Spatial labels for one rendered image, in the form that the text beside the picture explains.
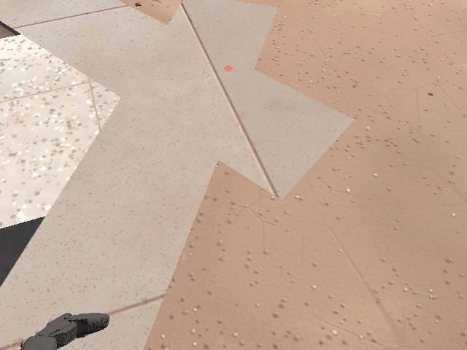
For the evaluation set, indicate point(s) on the robot left hand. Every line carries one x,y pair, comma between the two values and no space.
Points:
64,329

